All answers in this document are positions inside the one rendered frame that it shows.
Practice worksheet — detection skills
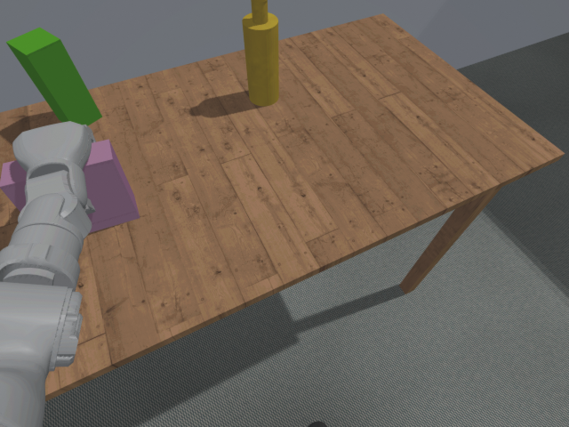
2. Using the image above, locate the left robot forearm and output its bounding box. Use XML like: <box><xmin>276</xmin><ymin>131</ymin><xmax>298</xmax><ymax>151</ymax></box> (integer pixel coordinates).
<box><xmin>0</xmin><ymin>158</ymin><xmax>92</xmax><ymax>292</ymax></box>

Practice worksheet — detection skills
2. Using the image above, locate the robot left upper arm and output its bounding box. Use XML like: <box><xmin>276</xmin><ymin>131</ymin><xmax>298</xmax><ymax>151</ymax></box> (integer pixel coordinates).
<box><xmin>0</xmin><ymin>282</ymin><xmax>83</xmax><ymax>427</ymax></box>

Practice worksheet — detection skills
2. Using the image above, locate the sponge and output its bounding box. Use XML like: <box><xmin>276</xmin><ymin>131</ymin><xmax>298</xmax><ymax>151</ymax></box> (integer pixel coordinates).
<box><xmin>0</xmin><ymin>139</ymin><xmax>140</xmax><ymax>233</ymax></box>

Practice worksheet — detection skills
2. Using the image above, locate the left robot hand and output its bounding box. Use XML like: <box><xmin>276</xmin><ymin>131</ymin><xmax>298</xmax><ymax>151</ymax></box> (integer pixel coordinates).
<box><xmin>12</xmin><ymin>121</ymin><xmax>96</xmax><ymax>214</ymax></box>

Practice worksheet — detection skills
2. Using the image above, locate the table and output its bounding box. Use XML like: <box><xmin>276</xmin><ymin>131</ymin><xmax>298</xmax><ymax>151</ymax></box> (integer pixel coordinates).
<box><xmin>0</xmin><ymin>13</ymin><xmax>565</xmax><ymax>401</ymax></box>

